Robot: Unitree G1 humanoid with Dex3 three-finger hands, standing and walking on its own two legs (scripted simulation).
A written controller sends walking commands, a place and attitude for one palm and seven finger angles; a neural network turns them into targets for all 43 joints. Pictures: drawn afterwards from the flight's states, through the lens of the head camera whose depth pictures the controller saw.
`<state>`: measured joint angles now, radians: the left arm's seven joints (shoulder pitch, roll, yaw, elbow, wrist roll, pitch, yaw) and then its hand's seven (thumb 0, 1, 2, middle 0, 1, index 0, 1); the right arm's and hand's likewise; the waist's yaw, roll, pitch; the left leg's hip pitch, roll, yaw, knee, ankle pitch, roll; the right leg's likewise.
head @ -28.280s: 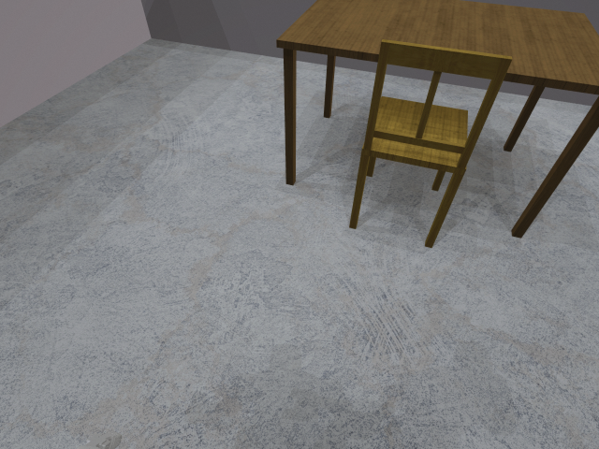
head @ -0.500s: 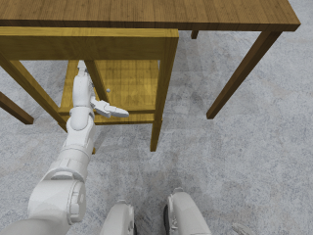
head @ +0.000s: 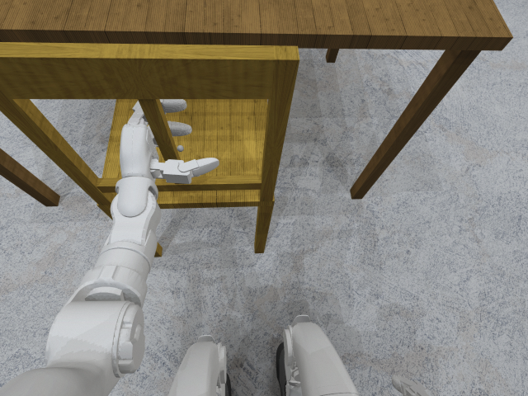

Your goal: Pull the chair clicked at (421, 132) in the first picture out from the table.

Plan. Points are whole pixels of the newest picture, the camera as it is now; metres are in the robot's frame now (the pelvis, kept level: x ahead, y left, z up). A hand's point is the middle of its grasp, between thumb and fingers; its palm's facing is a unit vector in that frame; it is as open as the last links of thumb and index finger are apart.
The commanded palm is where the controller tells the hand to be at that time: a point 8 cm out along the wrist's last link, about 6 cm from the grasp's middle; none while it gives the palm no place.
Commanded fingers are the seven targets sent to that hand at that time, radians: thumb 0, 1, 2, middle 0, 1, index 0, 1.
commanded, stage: hook a spindle and tug to test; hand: left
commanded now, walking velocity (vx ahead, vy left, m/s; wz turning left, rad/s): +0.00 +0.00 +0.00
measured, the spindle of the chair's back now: (167, 145) +0.50 +0.12 +0.00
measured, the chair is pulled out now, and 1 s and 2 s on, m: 0.00 0.03 0.14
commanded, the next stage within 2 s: step backward, pulling the chair out in 0.90 s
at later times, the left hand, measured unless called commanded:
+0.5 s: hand (179, 149) +0.48 +0.10 +0.02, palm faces -0.02 -1.00 -0.03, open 5.1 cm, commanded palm +0.43 +0.14 +0.03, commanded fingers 0.00 0.90 0.90 -0.50 -1.45 -0.50 -1.45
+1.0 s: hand (182, 167) +0.44 +0.09 +0.02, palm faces -0.03 -1.00 -0.03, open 5.1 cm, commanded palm +0.42 +0.14 +0.03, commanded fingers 0.00 0.90 0.90 -0.50 -1.45 -0.50 -1.45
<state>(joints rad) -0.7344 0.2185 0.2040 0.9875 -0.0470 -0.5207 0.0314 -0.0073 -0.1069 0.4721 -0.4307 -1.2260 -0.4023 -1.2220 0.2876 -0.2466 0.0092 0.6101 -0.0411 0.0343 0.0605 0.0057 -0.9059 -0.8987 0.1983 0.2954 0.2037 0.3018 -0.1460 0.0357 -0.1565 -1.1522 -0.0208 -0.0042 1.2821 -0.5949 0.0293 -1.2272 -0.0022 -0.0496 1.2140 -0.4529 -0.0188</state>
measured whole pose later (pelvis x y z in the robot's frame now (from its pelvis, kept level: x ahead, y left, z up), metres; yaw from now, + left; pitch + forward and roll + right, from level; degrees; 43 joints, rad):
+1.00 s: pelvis +0.03 +0.00 +0.01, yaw +0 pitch +26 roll -1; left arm -0.43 0.13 0.07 0.64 -0.07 -0.47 0.05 0.01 0.77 0.81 -0.46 -1.45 -0.43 -1.45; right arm 0.26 -0.23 -0.01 0.56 -0.03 0.03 0.07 0.01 -0.91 -0.90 0.20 0.30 0.20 0.30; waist -0.08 0.04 -0.17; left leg -1.06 -0.02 0.00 1.22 -0.63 0.03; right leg -1.14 0.00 -0.05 1.17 -0.49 -0.01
